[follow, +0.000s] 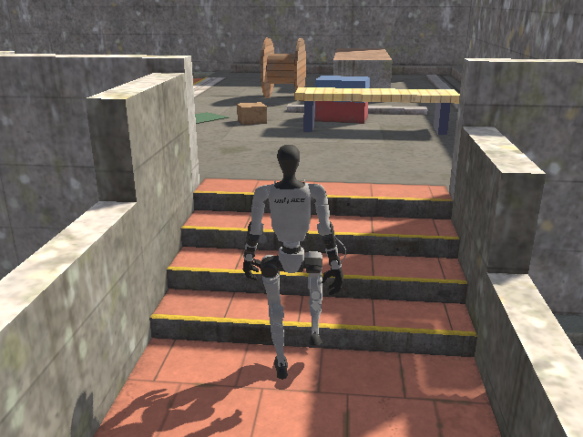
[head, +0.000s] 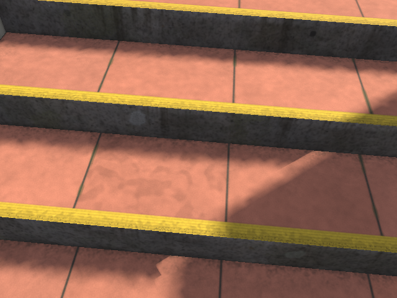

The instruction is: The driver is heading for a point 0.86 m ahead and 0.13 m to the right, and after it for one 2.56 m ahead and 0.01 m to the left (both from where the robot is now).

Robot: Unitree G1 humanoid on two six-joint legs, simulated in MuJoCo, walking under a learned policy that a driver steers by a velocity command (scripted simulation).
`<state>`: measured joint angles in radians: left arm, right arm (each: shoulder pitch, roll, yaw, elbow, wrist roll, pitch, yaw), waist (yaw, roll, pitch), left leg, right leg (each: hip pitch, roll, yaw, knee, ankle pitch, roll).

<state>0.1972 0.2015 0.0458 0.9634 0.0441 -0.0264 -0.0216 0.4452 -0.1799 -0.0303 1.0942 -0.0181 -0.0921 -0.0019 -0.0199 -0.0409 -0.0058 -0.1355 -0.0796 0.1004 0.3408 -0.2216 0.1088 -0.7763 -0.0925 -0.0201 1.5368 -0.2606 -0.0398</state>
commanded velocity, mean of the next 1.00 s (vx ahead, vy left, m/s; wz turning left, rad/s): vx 0.50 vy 0.00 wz -0.04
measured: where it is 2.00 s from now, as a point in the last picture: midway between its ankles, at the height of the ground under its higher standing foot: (241, 106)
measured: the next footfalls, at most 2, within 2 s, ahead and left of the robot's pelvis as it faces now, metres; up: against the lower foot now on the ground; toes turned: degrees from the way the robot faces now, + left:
right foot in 0.30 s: +0.37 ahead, -0.11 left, +0.14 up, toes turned -6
left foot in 0.86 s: +0.76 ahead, +0.05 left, +0.29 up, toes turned +1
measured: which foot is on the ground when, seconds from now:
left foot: down 0.00-0.30, up 0.32-0.84, down 0.86-1.00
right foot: up 0.00-0.28, down 0.30-0.90, up 0.92-1.00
